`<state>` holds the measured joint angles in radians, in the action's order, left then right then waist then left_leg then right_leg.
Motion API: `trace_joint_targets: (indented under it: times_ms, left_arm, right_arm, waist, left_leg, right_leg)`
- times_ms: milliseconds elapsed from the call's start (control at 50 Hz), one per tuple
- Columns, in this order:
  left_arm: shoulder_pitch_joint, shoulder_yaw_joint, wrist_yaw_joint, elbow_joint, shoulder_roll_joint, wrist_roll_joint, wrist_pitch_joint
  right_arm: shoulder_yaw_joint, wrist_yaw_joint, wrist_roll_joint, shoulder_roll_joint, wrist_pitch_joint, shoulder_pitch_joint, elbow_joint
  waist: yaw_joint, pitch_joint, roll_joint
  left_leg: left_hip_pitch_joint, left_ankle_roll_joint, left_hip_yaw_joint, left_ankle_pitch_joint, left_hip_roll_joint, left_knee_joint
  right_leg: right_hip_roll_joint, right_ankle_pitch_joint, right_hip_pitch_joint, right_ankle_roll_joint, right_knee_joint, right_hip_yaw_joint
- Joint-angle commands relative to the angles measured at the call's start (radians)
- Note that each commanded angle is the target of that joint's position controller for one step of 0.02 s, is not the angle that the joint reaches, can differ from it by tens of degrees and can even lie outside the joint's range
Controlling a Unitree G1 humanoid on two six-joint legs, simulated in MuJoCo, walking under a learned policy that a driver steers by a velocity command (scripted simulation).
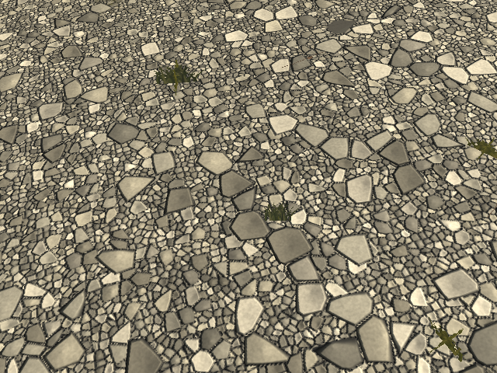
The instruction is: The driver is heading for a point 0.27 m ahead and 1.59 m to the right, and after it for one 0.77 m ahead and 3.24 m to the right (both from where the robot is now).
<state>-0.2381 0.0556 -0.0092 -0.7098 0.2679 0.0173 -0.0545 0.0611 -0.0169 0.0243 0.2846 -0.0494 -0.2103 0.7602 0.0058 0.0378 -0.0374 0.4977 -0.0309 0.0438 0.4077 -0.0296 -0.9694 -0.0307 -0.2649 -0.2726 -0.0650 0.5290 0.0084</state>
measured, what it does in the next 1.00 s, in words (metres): walks ahead, turning right: left foot, then right foot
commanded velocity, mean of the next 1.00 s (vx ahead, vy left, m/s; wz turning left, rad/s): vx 0.26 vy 0.00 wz -0.59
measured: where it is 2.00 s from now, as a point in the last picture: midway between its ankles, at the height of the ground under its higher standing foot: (471, 341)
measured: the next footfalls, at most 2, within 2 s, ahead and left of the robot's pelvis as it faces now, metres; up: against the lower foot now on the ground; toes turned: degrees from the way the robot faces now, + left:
left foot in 0.36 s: +0.06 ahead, +0.11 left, +0.00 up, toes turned -17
right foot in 0.84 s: +0.20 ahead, -0.22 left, +0.00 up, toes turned -33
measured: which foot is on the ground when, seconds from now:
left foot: up 0.00-0.34, down 0.36-0.86, up 0.88-1.00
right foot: down 0.00-0.36, up 0.38-0.82, down 0.84-1.00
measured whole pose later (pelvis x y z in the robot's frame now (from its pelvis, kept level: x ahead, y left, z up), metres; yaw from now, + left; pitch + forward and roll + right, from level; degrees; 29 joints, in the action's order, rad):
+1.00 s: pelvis +0.17 -0.14 +0.00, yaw -35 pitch +1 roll +0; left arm -0.21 0.05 -0.03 -0.70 0.29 0.02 0.01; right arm 0.03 0.02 0.04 0.28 0.05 -0.29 0.76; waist 0.04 0.06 -0.02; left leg 0.42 0.00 0.01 0.34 -0.10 -1.18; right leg -0.10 -0.22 -0.31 -0.10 0.51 -0.01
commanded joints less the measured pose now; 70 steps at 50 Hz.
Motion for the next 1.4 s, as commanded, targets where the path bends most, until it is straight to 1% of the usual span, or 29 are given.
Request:
trace_joint_targets:
  times_ms: [20, 60, 160, 260, 300, 340, 360, 380, 400, 440, 480, 560, 640, 760, 800, 840, 860, 880, 900, 920, 940, 980, 1020, 1080, 1260, 1320, 1360, 1380, 1400]
  left_arm:
    - [0.053, 0.039, 0.009, 0.083, 0.146, -0.013, 0.017]
    - [0.012, 0.044, 0.006, 0.075, 0.159, -0.016, 0.023]
    - [-0.048, 0.055, 0.010, 0.070, 0.179, -0.005, 0.017]
    - [-0.024, 0.065, -0.002, 0.080, 0.201, 0.004, 0.011]
    - [-0.010, 0.069, -0.009, 0.082, 0.202, 0.004, 0.008]
    - [0.067, 0.066, -0.012, 0.097, 0.182, -0.004, 0.003]
    - [0.069, 0.054, -0.005, 0.113, 0.129, -0.011, 0.010]
    - [0.054, 0.036, 0.000, 0.138, 0.062, -0.020, 0.021]
    - [0.103, 0.052, 0.003, 0.136, 0.151, 0.030, 0.029]
    - [0.035, 0.062, -0.025, 0.095, 0.170, 0.027, 0.034]
    - [-0.013, 0.059, -0.052, 0.062, 0.157, 0.026, 0.029]
    - [0.081, 0.044, -0.070, 0.088, 0.120, 0.019, 0.030]
    - [0.161, 0.034, -0.077, 0.106, 0.103, 0.023, 0.032]
    - [0.274, 0.009, -0.094, 0.160, 0.079, 0.023, 0.042]
    - [0.246, 0.011, -0.084, 0.161, 0.087, 0.029, 0.045]
    - [0.029, 0.030, -0.061, 0.100, 0.109, 0.037, 0.060]
    - [-0.160, 0.053, -0.044, 0.042, 0.162, 0.044, 0.068]
    - [-0.204, 0.082, -0.027, 0.050, 0.300, 0.027, 0.070]
    - [-0.211, 0.083, -0.024, 0.069, 0.308, -0.005, 0.069]
    - [-0.180, 0.077, -0.015, 0.042, 0.279, -0.001, 0.066]
    - [-0.144, 0.062, -0.009, 0.033, 0.227, -0.002, 0.070]
    - [-0.053, 0.039, -0.003, 0.044, 0.166, -0.008, 0.079]
    - [-0.046, 0.031, -0.005, 0.041, 0.153, -0.014, 0.098]
    - [-0.094, 0.036, -0.003, 0.013, 0.168, -0.015, 0.110]
    - [-0.253, 0.042, 0.015, -0.053, 0.181, -0.011, 0.112]
    - [-0.203, 0.046, 0.026, -0.049, 0.204, -0.007, 0.110]
    - [-0.161, 0.047, 0.015, -0.048, 0.218, -0.009, 0.116]
    - [-0.164, 0.034, 0.004, -0.036, 0.173, -0.016, 0.124]
    - [-0.234, 0.009, 0.006, -0.007, 0.057, -0.037, 0.127]
  right_arm:
    - [0.028, 0.007, 0.011, 0.096, 0.017, -0.029, -0.051]
    - [0.023, 0.010, 0.001, 0.076, 0.013, -0.012, -0.063]
    - [0.013, 0.001, -0.003, 0.069, 0.006, 0.044, -0.097]
    - [0.005, -0.007, -0.016, 0.072, 0.018, 0.045, -0.119]
    - [0.001, -0.006, -0.015, 0.076, 0.029, 0.012, -0.120]
    - [-0.002, -0.015, -0.011, 0.060, 0.042, -0.079, -0.099]
    - [0.015, -0.027, -0.002, 0.134, 0.050, -0.130, -0.091]
    - [0.037, -0.029, 0.007, 0.252, 0.054, -0.148, -0.104]
    - [0.045, -0.025, 0.027, 0.257, 0.056, -0.097, -0.095]
    - [0.016, -0.015, 0.008, 0.144, 0.068, -0.001, -0.105]
    - [0.007, -0.011, 0.000, 0.115, 0.081, 0.011, -0.113]
    - [0.019, 0.004, 0.002, 0.125, 0.110, -0.114, -0.066]
    - [0.025, 0.009, 0.003, 0.132, 0.123, -0.171, -0.031]
    - [0.034, 0.010, 0.003, 0.159, 0.126, -0.186, 0.009]
    - [0.036, 0.008, -0.002, 0.179, 0.117, -0.194, 0.025]
    - [0.032, 0.007, -0.015, 0.195, 0.106, -0.186, 0.033]
    - [0.021, 0.007, -0.010, 0.173, 0.106, -0.191, 0.017]
    - [-0.012, 0.029, -0.003, 0.042, 0.110, -0.188, -0.067]
    - [0.004, 0.031, 0.012, 0.112, 0.117, -0.095, -0.091]
    - [0.009, 0.036, 0.000, 0.132, 0.121, -0.030, -0.109]
    - [-0.002, 0.036, -0.004, 0.111, 0.131, -0.045, -0.096]
    - [-0.003, 0.035, 0.019, 0.110, 0.114, -0.092, -0.071]
    - [-0.003, 0.041, 0.032, 0.104, 0.084, -0.120, -0.057]
    - [-0.008, 0.045, 0.030, 0.080, 0.068, -0.041, -0.080]
    - [-0.028, 0.056, 0.011, 0.063, 0.089, 0.288, -0.184]
    - [-0.020, 0.046, 0.005, 0.092, 0.098, 0.213, -0.172]
    - [0.004, 0.022, 0.005, 0.143, 0.110, -0.013, -0.105]
    - [0.018, 0.003, 0.020, 0.194, 0.121, -0.160, -0.091]
    - [0.034, -0.010, 0.045, 0.268, 0.120, -0.220, -0.097]
  waist:
    - [0.015, -0.081, 0.153]
    - [0.000, -0.097, 0.123]
    - [-0.044, -0.076, 0.162]
    - [-0.041, -0.087, 0.166]
    - [-0.025, -0.116, 0.162]
    - [0.060, -0.075, 0.132]
    - [0.079, -0.055, 0.001]
    - [0.078, -0.078, -0.214]
    - [0.057, 0.030, -0.104]
    - [-0.022, 0.060, -0.072]
    - [-0.024, 0.033, -0.113]
    - [0.035, 0.045, -0.065]
    - [0.069, 0.066, -0.070]
    - [0.079, 0.080, -0.094]
    - [0.057, 0.053, -0.104]
    - [-0.057, -0.090, -0.055]
    - [-0.135, -0.219, 0.026]
    - [-0.111, -0.309, 0.319]
    - [-0.147, -0.350, 0.213]
    - [-0.128, -0.212, 0.140]
    - [-0.082, -0.115, 0.087]
    - [-0.001, -0.063, 0.079]
    - [0.024, -0.073, 0.086]
    - [0.011, -0.030, 0.083]
    - [-0.095, 0.018, 0.099]
    - [-0.041, 0.002, 0.113]
    - [0.066, -0.109, 0.078]
    - [0.127, -0.226, 0.020]
    - [0.094, -0.338, -0.177]
  left_leg:
    - [0.080, -0.003, -0.058, -0.057, 0.016, -0.126]
    - [0.097, -0.012, -0.068, -0.056, 0.018, -0.098]
    - [0.091, -0.015, -0.088, -0.017, 0.031, 0.069]
    - [-0.055, 0.010, -0.089, 0.019, 0.073, 0.215]
    - [-0.165, 0.028, -0.083, 0.038, 0.096, 0.311]
    - [-0.414, 0.060, -0.078, -0.055, 0.101, 0.575]
    - [-0.556, 0.098, -0.239, 0.083, -0.057, 0.698]
    - [-0.601, 0.175, -0.601, 0.368, -0.338, 0.841]
    - [-0.432, 0.222, -0.651, 0.398, -0.371, 0.860]
    - [-0.367, 0.192, -0.472, 0.282, -0.261, 0.850]
    - [-0.387, 0.172, -0.313, 0.146, -0.193, 0.856]
    - [-0.486, 0.183, -0.204, -0.017, -0.207, 0.854]
    - [-0.542, 0.192, -0.120, -0.134, -0.230, 0.852]
    - [-0.506, 0.163, 0.033, -0.368, -0.247, 0.790]
    - [-0.506, 0.148, 0.078, -0.610, -0.253, 0.696]
    - [-0.462, 0.122, 0.172, -0.967, -0.222, 0.347]
    - [-0.280, 0.093, 0.187, -0.789, -0.192, 0.069]
    - [0.123, 0.032, 0.173, 0.007, -0.043, -0.269]
    - [0.238, 0.031, -0.046, 0.106, 0.016, -0.393]
    - [0.309, 0.041, -0.079, 0.014, -0.032, -0.408]
    - [0.268, 0.047, -0.071, -0.072, -0.073, -0.322]
    - [0.139, 0.033, -0.074, -0.094, -0.104, -0.206]
    - [0.089, 0.010, -0.057, -0.095, -0.093, -0.170]
    - [0.146, -0.015, -0.041, -0.181, -0.082, -0.076]
    - [0.181, -0.001, -0.040, -0.391, -0.002, 0.305]
    - [-0.021, 0.037, -0.055, -0.334, 0.034, 0.408]
    - [-0.348, 0.076, -0.035, -0.285, 0.066, 0.477]
    - [-0.584, 0.115, -0.178, -0.150, -0.084, 0.506]
    - [-0.817, 0.188, -0.571, -0.004, -0.369, 0.570]
  right_leg:
    - [0.201, 0.419, 0.115, -0.147, -0.208, 0.250]
    - [0.206, 0.435, 0.165, -0.156, -0.197, 0.272]
    - [0.211, 0.313, 0.194, -0.181, -0.190, 0.372]
    - [0.189, 0.360, 0.119, -0.172, -0.154, 0.452]
    - [0.156, 0.086, 0.068, -0.160, -0.178, 0.501]
    - [0.070, -0.267, -0.139, -0.094, -0.167, 0.492]
    - [-0.013, -0.410, -0.320, -0.026, -0.032, 0.396]
    - [-0.172, -0.379, -0.460, 0.017, 0.265, 0.155]
    - [-0.085, -0.230, -0.500, 0.025, 0.400, 0.156]
    - [-0.043, -0.093, -0.438, 0.039, 0.502, 0.147]
    - [-0.025, -0.024, -0.426, 0.059, 0.592, 0.093]
    - [0.013, 0.049, -0.519, 0.081, 0.576, 0.081]
    - [0.042, 0.079, -0.546, 0.090, 0.453, 0.055]
    - [0.066, 0.026, -0.370, 0.029, 0.179, -0.079]
    - [0.017, -0.038, -0.254, -0.018, 0.119, -0.134]
    - [-0.077, -0.017, 0.044, -0.071, 0.018, -0.161]
    - [-0.023, -0.069, 0.328, -0.104, -0.015, -0.041]
    - [0.311, -0.307, 0.591, -0.217, -0.135, 0.511]
    - [0.380, -0.188, 0.594, -0.256, -0.269, 0.804]
    - [0.347, -0.018, 0.534, -0.251, -0.239, 0.621]
    - [0.305, 0.179, 0.399, -0.226, -0.222, 0.484]
    - [0.203, 0.338, 0.221, -0.184, -0.248, 0.337]
    - [0.170, 0.422, 0.160, -0.196, -0.270, 0.296]
    - [0.143, 0.364, 0.123, -0.199, -0.318, 0.287]
    - [0.143, 0.518, 0.255, -0.160, -0.253, 0.350]
    - [0.153, 0.612, 0.235, -0.112, -0.191, 0.378]
    - [0.084, 0.781, 0.175, -0.064, 0.062, 0.332]
    - [0.024, 0.578, 0.054, -0.043, 0.309, 0.291]
    - [-0.109, -0.120, -0.212, -0.014, 0.607, 0.169]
